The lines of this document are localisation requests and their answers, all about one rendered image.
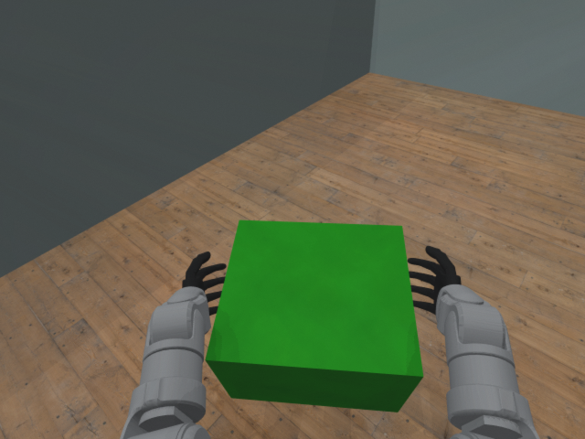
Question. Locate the robot right hand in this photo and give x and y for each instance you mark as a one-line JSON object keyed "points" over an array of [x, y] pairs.
{"points": [[445, 275]]}

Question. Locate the robot left hand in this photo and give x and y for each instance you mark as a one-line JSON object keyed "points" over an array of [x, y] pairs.
{"points": [[194, 277]]}

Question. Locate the left robot forearm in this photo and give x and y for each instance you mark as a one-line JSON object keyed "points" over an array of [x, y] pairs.
{"points": [[171, 390]]}

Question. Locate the right robot forearm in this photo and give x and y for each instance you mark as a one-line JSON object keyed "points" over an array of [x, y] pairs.
{"points": [[484, 397]]}

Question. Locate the carton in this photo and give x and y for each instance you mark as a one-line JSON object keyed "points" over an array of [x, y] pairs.
{"points": [[318, 314]]}

